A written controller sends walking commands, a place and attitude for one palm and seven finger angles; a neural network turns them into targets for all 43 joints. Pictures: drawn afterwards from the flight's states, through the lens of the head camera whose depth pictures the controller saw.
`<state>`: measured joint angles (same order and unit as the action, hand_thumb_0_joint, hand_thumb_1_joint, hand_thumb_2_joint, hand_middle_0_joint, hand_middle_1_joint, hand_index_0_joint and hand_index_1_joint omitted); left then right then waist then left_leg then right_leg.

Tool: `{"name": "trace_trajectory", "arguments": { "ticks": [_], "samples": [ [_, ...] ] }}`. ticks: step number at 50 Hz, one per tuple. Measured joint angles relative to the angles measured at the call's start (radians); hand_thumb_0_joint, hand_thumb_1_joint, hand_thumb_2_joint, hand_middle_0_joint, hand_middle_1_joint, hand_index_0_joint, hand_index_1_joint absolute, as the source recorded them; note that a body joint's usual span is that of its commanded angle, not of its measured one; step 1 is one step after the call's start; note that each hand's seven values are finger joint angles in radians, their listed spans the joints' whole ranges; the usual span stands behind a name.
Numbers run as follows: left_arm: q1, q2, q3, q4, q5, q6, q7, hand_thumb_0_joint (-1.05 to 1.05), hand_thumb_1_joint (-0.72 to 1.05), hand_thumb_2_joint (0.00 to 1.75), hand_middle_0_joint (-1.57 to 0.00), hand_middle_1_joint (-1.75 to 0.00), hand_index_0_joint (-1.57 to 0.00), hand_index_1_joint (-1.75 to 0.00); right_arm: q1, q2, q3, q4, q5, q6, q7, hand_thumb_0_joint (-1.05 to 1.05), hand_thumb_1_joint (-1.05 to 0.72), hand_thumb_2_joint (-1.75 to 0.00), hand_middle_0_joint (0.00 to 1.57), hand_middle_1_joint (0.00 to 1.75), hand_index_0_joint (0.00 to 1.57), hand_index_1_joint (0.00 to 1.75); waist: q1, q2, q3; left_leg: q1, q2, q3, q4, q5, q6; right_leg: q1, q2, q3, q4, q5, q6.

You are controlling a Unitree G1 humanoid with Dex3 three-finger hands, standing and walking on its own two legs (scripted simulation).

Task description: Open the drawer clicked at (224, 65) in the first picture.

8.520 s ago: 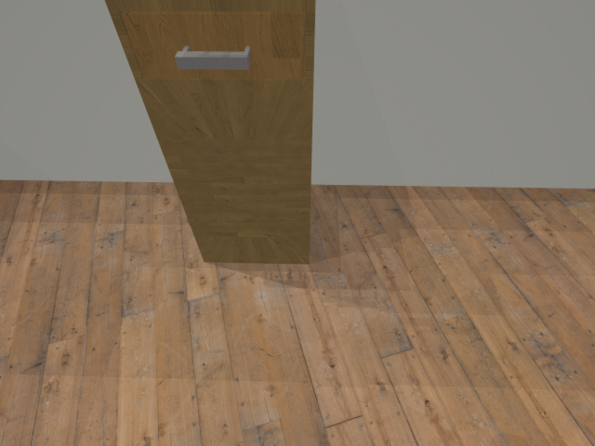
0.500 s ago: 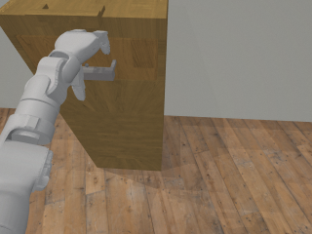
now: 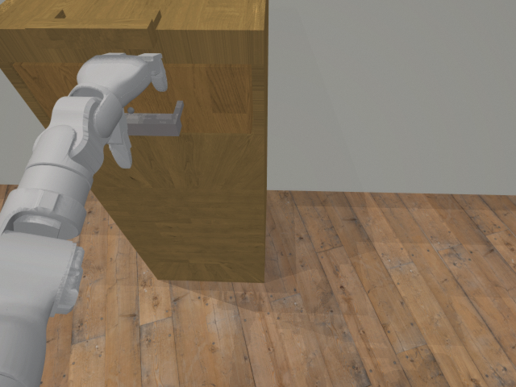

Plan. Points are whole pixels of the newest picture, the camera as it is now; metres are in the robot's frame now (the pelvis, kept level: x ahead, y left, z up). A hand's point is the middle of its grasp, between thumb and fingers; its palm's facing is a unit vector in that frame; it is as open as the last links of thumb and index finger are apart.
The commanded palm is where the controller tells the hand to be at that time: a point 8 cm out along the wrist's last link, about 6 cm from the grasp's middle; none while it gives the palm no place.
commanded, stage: move the hooked fingers above the handle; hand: left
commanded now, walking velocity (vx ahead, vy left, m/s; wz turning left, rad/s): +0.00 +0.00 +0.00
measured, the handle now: (137, 115) +0.54 +0.22 +0.12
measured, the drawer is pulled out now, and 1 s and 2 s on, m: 0.00 0.00 0.00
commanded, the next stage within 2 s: none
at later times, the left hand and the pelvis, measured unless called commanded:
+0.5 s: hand (108, 122) +0.47 +0.23 +0.16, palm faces -0.12 +0.02 -0.99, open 13.8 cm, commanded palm +0.47 +0.23 +0.24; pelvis +0.00 +0.00 +0.00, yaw +0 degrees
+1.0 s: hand (102, 115) +0.47 +0.23 +0.17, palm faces -0.08 +0.02 -1.00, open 13.8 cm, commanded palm +0.47 +0.23 +0.24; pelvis -0.01 +0.00 +0.00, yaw +1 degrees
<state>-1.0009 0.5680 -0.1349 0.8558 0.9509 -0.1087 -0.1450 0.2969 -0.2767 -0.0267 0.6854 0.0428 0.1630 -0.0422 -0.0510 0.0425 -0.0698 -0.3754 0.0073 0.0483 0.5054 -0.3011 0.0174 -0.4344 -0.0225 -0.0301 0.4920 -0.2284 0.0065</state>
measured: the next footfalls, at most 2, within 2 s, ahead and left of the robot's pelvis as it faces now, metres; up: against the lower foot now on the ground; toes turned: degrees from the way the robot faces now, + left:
none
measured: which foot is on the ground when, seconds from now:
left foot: down 0.00-1.00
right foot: down 0.00-1.00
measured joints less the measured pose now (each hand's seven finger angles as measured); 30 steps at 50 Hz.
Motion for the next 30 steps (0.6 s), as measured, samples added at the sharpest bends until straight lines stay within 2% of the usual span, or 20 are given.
{"name": "trace_trajectory", "arguments": {
  "ticks": [6,12,16,21,26,30],
  "samples": [
    [0.025,0.007,0.078,-0.001,0.022,-0.046,0.055,0.0,-0.49,0.3,-0.35,-1.22,-0.32,-1.2,-0.027,0.0,0.005,-0.03,-0.01,-0.009,0.0,0.01,-0.91,-0.9,0.2,0.3,0.2,0.3,-0.01,0.004,0.004,-0.016,0.004,0.016,0.005,-0.003,0.0,-0.025,0.005,0.017,0.01,0.0,0.001],
    [0.014,0.029,0.097,0.027,0.053,-0.012,0.092,0.0,-0.49,0.3,-0.37,-1.23,-0.36,-1.23,-0.037,0.008,0.013,-0.028,-0.009,-0.004,0.005,0.01,-0.91,-0.9,0.2,0.3,0.2,0.3,-0.005,0.008,-0.001,-0.025,0.008,0.019,0.004,-0.001,-0.002,-0.036,0.009,0.019,0.011,0.003,-0.001],
    [0.017,0.065,0.116,0.042,0.053,0.032,0.075,0.0,-0.49,0.3,-0.35,-1.22,-0.37,-1.24,-0.031,0.01,0.015,-0.03,-0.006,0.002,0.003,0.01,-0.91,-0.9,0.2,0.3,0.2,0.3,-0.003,0.011,-0.006,-0.017,0.01,0.019,-0.003,0.001,-0.004,-0.029,0.012,0.019,0.004,0.005,-0.003],
    [0.033,0.081,0.048,0.028,0.028,0.055,0.003,0.0,-0.49,0.3,-0.33,-1.21,-0.34,-1.22,-0.012,0.002,0.009,-0.026,0.007,0.01,-0.005,0.01,-0.91,-0.9,0.2,0.3,0.21,0.3,0.011,0.009,-0.002,0.002,0.009,0.005,-0.006,0.0,-0.004,-0.001,0.01,0.006,-0.005,0.002,-0.003],
    [0.057,0.043,-0.011,-0.058,-0.014,-0.015,-0.05,-0.01,-0.49,0.3,-0.32,-1.2,-0.33,-1.21,-0.007,-0.003,-0.005,-0.018,0.005,0.002,-0.015,0.01,-0.91,-0.9,0.2,0.3,0.21,0.3,0.021,-0.006,0.009,0.008,0.003,-0.012,0.001,-0.002,-0.002,0.016,0.002,-0.011,-0.006,-0.003,-0.002],
    [0.059,0.012,0.012,-0.093,-0.024,-0.083,-0.012,0.0,-0.49,0.3,-0.33,-1.2,-0.33,-1.21,-0.023,-0.007,-0.009,-0.016,-0.006,-0.011,-0.013,0.01,-0.91,-0.9,0.2,0.3,0.2,0.3,0.011,-0.012,0.011,-0.002,0.0,-0.01,0.014,-0.007,0.0,0.006,-0.001,-0.009,0.004,-0.006,0.001]
  ]
}}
